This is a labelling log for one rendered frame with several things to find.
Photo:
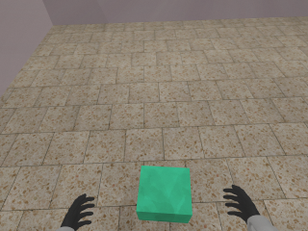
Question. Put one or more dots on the carton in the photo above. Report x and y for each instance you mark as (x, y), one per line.
(165, 194)

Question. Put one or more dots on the right robot forearm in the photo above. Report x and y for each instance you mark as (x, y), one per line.
(259, 223)

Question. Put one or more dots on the right robot hand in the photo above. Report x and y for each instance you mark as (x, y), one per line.
(245, 205)

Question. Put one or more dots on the left robot hand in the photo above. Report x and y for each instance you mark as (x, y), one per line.
(72, 217)

